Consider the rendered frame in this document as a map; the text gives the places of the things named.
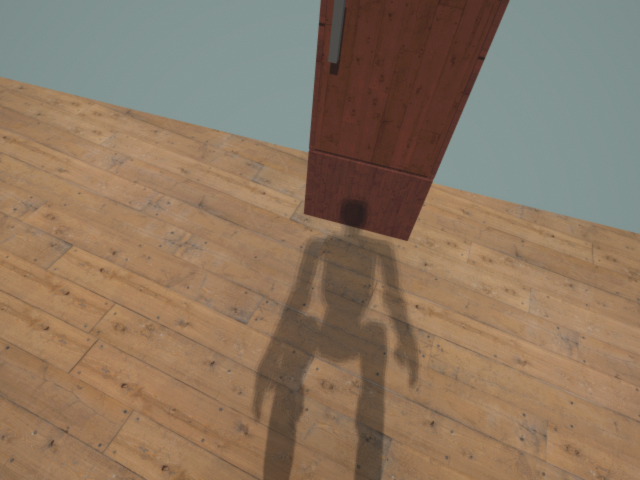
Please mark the cupboard door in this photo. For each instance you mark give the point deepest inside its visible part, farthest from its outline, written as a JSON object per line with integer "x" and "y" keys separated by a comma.
{"x": 402, "y": 69}

